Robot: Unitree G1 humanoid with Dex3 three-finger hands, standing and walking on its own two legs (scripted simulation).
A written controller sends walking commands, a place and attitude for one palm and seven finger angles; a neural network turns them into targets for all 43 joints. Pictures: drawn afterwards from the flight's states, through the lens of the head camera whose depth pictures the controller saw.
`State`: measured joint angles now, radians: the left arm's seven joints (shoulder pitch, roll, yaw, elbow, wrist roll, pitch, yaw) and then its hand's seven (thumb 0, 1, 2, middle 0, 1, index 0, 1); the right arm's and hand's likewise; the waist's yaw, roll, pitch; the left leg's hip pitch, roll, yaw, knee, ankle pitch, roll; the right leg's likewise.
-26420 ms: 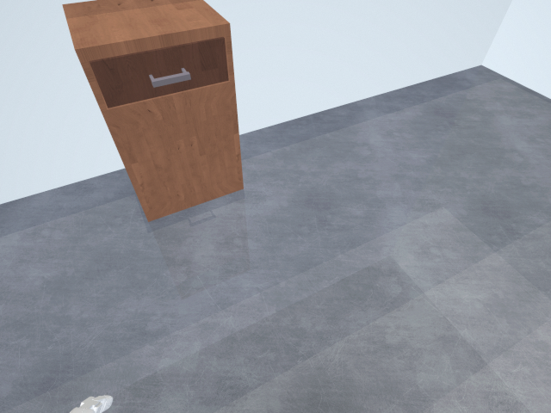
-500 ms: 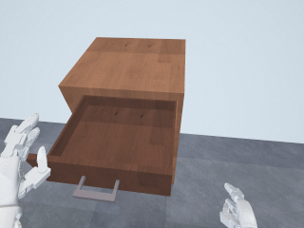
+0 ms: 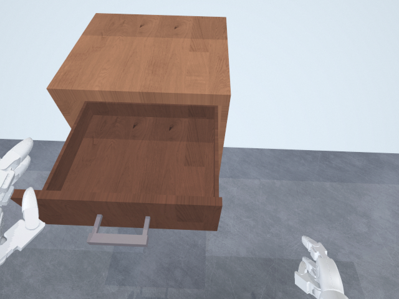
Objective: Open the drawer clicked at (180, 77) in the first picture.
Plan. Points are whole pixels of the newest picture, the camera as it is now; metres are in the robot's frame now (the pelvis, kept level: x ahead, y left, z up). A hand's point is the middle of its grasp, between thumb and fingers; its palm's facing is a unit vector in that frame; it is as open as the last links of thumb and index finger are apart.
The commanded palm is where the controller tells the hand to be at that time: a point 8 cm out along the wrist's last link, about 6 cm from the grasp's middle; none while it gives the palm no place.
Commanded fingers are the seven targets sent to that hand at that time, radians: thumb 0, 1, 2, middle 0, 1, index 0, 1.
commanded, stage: step back with the hand held close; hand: left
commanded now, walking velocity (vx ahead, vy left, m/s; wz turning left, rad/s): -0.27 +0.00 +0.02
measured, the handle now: (120, 230) +0.27 +0.19 -0.08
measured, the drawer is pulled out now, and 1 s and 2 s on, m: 0.30 0.30 0.30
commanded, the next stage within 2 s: stop stepping back and stand still in 1.06 s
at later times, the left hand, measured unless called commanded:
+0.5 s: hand (0, 267) +0.14 +0.24 +0.16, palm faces +0.38 -0.79 -0.48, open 7.4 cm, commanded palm +0.07 +0.29 +0.18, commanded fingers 0.00 0.90 0.90 -0.20 -0.30 -0.20 -0.30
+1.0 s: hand out of the picture +0.06 +0.21 +0.15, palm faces +0.28 -0.81 -0.52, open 7.4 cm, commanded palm -0.02 +0.25 +0.18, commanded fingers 0.00 0.90 0.90 -0.20 -0.30 -0.20 -0.30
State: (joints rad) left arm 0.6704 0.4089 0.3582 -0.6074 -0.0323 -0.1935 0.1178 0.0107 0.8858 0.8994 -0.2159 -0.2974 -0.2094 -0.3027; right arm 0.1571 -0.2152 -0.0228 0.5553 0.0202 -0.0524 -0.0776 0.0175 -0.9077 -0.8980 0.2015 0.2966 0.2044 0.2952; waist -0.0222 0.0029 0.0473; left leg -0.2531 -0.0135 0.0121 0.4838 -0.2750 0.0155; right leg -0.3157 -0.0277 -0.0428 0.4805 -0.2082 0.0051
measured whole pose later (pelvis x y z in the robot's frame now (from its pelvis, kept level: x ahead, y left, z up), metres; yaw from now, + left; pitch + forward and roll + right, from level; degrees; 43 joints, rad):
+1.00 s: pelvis -0.14 -0.03 -0.01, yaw +2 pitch +4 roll +2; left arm 0.64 0.45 0.39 -0.66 -0.04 -0.23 0.14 0.01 0.89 0.90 -0.22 -0.30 -0.21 -0.30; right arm 0.10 -0.20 -0.05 0.58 0.02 -0.10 -0.07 0.02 -0.91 -0.90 0.20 0.30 0.20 0.30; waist -0.02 -0.08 0.07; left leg -0.28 0.01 0.03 0.48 -0.28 -0.03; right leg -0.47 -0.02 -0.04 0.65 -0.27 -0.01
